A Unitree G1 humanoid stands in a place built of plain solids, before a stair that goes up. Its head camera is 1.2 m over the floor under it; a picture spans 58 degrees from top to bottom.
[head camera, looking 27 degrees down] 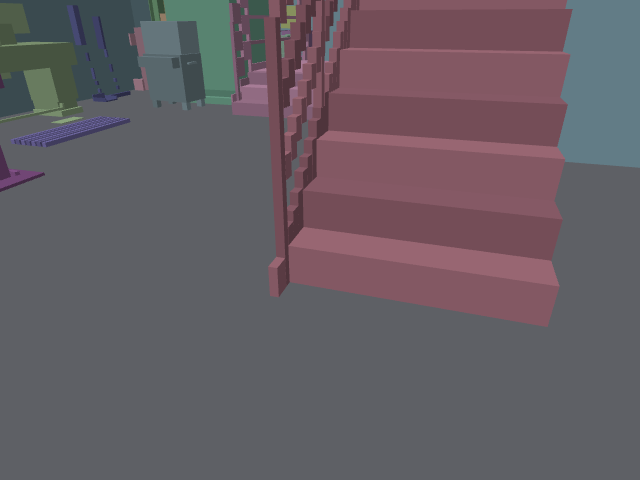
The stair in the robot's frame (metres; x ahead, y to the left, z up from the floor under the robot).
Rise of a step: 0.21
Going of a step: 0.23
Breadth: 1.26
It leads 18 degrees to the right of straight ahead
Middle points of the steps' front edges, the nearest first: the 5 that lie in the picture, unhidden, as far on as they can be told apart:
1.70 -0.40 0.21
1.92 -0.47 0.42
2.14 -0.53 0.63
2.35 -0.60 0.84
2.57 -0.67 1.04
